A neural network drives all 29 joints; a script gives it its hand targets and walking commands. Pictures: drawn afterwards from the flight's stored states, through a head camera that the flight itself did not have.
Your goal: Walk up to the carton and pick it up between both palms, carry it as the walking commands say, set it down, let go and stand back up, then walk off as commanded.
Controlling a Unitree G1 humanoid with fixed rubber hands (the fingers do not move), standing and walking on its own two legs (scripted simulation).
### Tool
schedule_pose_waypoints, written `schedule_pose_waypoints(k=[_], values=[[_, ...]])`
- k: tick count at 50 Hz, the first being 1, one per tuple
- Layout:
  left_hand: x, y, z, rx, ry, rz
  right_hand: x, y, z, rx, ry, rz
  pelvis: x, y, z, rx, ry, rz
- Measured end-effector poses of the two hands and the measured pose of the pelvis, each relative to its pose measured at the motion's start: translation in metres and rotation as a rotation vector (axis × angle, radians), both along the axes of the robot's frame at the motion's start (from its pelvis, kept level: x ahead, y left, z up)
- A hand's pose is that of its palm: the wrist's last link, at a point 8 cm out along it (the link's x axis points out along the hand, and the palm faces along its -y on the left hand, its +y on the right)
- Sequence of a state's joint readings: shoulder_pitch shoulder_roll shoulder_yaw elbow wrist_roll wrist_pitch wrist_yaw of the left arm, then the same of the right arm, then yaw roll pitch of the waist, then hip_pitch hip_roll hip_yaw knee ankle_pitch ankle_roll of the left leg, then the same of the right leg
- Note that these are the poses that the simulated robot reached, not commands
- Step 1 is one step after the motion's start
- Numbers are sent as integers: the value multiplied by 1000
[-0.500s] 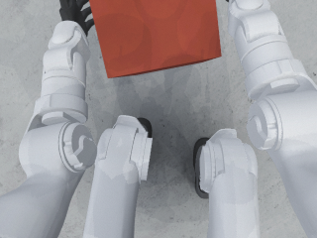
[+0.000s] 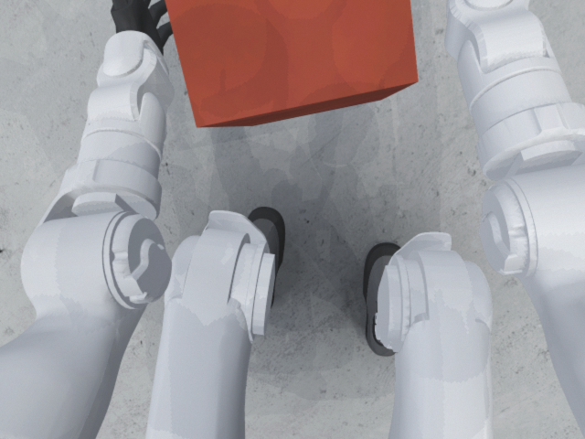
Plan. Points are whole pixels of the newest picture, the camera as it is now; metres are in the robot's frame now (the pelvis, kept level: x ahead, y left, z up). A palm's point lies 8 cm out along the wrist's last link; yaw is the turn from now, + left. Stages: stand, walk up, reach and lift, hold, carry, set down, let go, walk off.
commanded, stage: set down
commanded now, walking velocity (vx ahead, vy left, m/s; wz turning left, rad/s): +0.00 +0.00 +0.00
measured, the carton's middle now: (295, 25) +0.53 +0.07 -0.25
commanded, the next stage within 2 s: let go in 1.64 s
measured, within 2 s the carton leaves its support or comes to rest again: neither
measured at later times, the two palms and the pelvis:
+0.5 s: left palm (89, 20) +0.50 +0.25 -0.14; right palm out of the picture +0.59 -0.12 -0.13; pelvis -0.01 +0.01 +0.01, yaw +0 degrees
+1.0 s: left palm out of the picture +0.50 +0.26 +0.02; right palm out of the picture +0.60 -0.12 +0.02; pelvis +0.01 +0.01 +0.12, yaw +0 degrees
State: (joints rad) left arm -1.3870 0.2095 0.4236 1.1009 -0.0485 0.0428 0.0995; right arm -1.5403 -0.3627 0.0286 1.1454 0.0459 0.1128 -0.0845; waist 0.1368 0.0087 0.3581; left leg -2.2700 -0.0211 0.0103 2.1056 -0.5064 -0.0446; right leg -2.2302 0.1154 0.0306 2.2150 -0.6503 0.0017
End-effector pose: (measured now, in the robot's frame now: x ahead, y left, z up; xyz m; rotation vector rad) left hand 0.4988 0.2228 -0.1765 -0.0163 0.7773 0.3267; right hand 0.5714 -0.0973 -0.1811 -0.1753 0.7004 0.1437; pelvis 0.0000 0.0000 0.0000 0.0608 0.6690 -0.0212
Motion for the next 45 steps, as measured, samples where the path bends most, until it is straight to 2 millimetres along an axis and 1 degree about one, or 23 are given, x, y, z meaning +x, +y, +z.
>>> schedule_pose_waypoints(k=[3,7,14,19,23,28,36,45], values=[[-2,5,-2,1,-3,14,1,-10,-1,-11,5,-17,-1,1,1,-2,2,-2],[-6,13,-3,3,-3,28,5,-17,1,-12,6,-32,-2,3,0,-4,4,-3],[-7,28,0,13,-14,41,9,-21,7,-2,-5,-46,-5,6,-2,-8,-1,-1],[-3,30,9,10,-49,46,11,-23,16,4,-35,-47,-7,7,-2,-11,-6,6],[1,29,27,5,-88,50,15,-22,35,-4,-64,-42,-8,7,3,-13,-3,13],[3,33,60,9,-112,57,20,-21,69,-10,-74,-44,-8,7,17,-17,14,17],[2,35,113,11,-122,56,26,-20,126,-7,-73,-50,-3,7,51,-22,67,22],[4,34,166,12,-137,54,27,-22,174,-3,-80,-45,5,8,92,-23,123,22]])
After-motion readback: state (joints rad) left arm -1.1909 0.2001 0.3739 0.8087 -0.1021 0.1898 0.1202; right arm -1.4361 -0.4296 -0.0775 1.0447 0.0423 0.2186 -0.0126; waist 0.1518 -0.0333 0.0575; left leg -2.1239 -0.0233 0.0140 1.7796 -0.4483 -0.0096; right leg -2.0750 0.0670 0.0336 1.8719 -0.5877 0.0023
